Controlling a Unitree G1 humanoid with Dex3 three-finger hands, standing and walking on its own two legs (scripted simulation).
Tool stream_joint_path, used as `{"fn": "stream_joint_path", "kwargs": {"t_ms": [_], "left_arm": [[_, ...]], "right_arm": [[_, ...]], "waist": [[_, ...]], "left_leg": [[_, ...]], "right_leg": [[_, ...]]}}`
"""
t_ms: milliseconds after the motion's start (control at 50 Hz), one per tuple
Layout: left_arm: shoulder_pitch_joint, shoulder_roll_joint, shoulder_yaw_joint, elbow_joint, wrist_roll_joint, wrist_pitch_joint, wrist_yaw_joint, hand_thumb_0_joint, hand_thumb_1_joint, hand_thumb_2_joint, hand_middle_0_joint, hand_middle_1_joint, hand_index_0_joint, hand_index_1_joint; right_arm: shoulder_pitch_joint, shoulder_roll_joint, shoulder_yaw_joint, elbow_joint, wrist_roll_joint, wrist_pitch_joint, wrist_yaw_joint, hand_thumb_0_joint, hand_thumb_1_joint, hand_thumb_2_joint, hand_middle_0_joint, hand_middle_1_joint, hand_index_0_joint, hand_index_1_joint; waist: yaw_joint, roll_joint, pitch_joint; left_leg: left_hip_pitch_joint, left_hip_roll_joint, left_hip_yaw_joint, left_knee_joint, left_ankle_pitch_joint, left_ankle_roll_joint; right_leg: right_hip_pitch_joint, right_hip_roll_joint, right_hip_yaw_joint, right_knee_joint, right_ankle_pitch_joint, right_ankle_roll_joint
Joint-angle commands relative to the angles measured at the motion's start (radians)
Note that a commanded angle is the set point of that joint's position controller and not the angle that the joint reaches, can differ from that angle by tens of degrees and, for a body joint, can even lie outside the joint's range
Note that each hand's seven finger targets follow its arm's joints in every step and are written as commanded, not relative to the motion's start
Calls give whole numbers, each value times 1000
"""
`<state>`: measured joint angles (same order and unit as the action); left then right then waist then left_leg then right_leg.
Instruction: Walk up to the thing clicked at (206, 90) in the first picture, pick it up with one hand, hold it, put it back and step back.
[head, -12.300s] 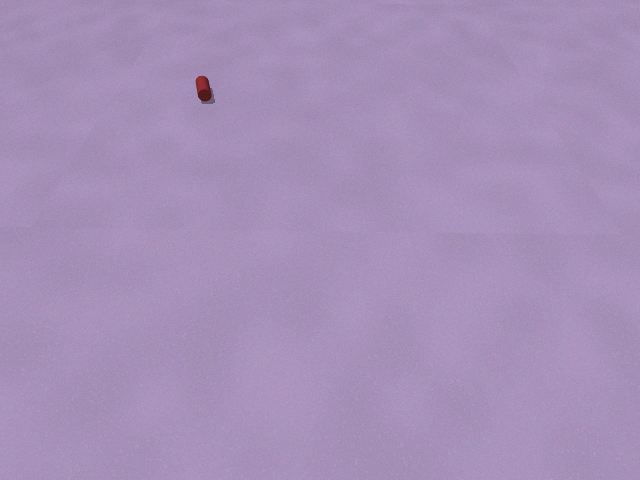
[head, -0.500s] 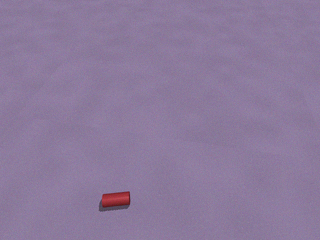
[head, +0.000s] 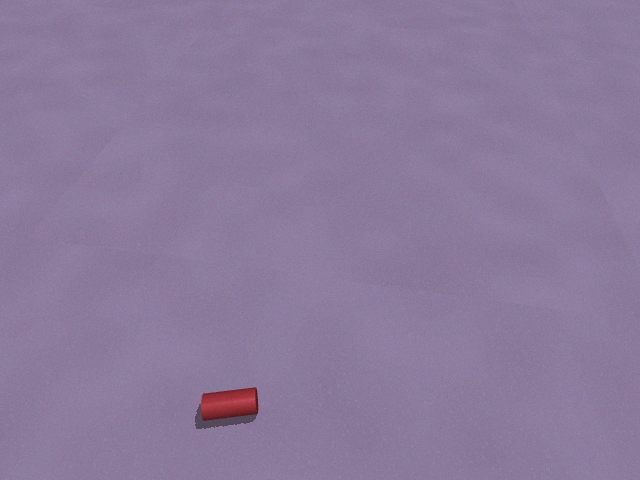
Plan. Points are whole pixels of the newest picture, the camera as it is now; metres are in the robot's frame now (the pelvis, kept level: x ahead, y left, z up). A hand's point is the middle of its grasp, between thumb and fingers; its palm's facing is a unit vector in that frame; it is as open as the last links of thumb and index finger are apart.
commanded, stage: walk up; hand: left
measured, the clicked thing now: (230, 403) +0.45 +0.27 -0.74
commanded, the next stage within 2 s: stand in 0.36 s
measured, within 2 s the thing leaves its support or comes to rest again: neither
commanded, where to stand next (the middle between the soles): +0.09 +0.01 m, yaw +3 degrees
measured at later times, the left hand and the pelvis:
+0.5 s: hand out of the picture +0.08 +0.25 -0.15, palm faces -0.02 -0.94 -0.35, open 7.4 cm; pelvis +0.00 -0.01 +0.00, yaw +0 degrees
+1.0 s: hand out of the picture +0.06 +0.26 -0.15, palm faces -0.02 -0.93 -0.36, open 7.4 cm; pelvis -0.01 +0.00 +0.00, yaw +1 degrees
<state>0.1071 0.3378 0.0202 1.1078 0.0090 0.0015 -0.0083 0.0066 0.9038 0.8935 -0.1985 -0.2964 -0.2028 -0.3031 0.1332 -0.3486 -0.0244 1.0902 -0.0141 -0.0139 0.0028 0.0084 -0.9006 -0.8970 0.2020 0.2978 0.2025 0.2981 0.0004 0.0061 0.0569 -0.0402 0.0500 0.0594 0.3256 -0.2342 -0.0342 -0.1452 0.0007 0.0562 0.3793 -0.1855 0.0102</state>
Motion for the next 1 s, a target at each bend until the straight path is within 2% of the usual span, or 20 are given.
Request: {"fn": "stream_joint_path", "kwargs": {"t_ms": [0,80,160,320,340,400,460,560,720,800,900,980], "left_arm": [[-35,209,44,-56,2,-18,12,0,900,900,-200,-300,-200,-300],[-34,209,42,-60,2,-19,12,0,900,900,-200,-300,-200,-300],[-45,213,44,-62,5,-21,12,0,900,900,-200,-300,-200,-300],[-44,215,48,-69,6,-24,12,0,900,900,-200,-300,-200,-300],[-57,232,40,-66,1,-29,16,0,900,900,-200,-300,-200,-300],[-46,230,37,-62,-2,-33,18,0,900,900,-200,-300,-200,-300],[-47,229,34,-64,-1,-35,18,0,900,900,-200,-300,-200,-300],[-52,232,28,-57,-3,-31,18,0,900,900,-200,-300,-200,-300],[-41,233,23,-50,-2,-29,14,0,900,900,-200,-300,-200,-300],[-30,229,18,-49,-1,-34,15,0,900,900,-200,-300,-200,-300],[-32,229,15,-51,-2,-34,17,0,900,900,-200,-300,-200,-300],[-26,237,16,-48,-3,-31,16,0,900,900,-200,-300,-200,-300]], "right_arm": [[-22,-214,-47,-62,3,-21,-16,0,-900,-900,200,300,200,300],[-32,-209,-42,-68,2,-21,-13,0,-900,-900,200,300,200,300],[-25,-216,-45,-67,1,-20,-14,0,-900,-900,200,300,200,300],[-21,-212,-43,-72,0,-19,-10,0,-900,-900,200,300,200,300],[-30,-200,-37,-62,1,-11,-11,0,-900,-900,200,300,200,300],[-20,-209,-37,-57,3,-6,-10,0,-900,-900,200,300,200,300],[-19,-212,-34,-53,4,-7,-10,0,-900,-900,200,300,200,300],[-24,-207,-28,-42,2,-7,-8,0,-900,-900,200,300,200,300],[-21,-210,-27,-35,0,-8,-6,0,-900,-900,200,300,200,300],[-22,-214,-29,-33,2,-10,-4,0,-900,-900,200,300,200,300],[-25,-217,-28,-33,2,-9,-5,0,-900,-900,200,300,200,300],[-25,-212,-26,-31,3,-8,-4,0,-900,-900,200,300,200,300]], "waist": [[-5,-11,-69],[1,-13,-69],[-5,-19,-79],[-5,-28,-74],[-11,-32,-53],[-12,-21,-80],[-13,-14,-106],[-12,-14,-84],[-7,-3,-62],[-4,-17,-76],[-8,-7,-78],[-5,-16,-60]], "left_leg": [[-2,90,-62,-47,166,55],[-4,87,-54,-45,150,56],[-4,90,-57,-44,143,58],[-3,85,-49,-35,108,58],[-18,91,-61,-35,140,51],[3,93,-62,-40,141,50],[2,95,-63,-41,176,49],[-13,95,-71,-61,119,47],[-47,93,-82,-77,64,51],[-20,96,-87,-64,130,50],[-24,93,-84,-59,128,51],[-30,91,-87,-66,98,49]], "right_leg": [[9,-90,66,-36,231,-44],[9,-93,72,-43,233,-43],[18,-92,70,-43,231,-44],[0,-96,84,-62,187,-49],[-4,-113,84,-71,243,-41],[11,-112,80,-69,244,-37],[39,-113,71,-59,294,-39],[21,-111,71,-74,193,-38],[8,-109,67,-79,133,-34],[6,-109,58,-72,186,-33],[10,-115,61,-73,206,-33],[-2,-112,62,-78,152,-35]]}}
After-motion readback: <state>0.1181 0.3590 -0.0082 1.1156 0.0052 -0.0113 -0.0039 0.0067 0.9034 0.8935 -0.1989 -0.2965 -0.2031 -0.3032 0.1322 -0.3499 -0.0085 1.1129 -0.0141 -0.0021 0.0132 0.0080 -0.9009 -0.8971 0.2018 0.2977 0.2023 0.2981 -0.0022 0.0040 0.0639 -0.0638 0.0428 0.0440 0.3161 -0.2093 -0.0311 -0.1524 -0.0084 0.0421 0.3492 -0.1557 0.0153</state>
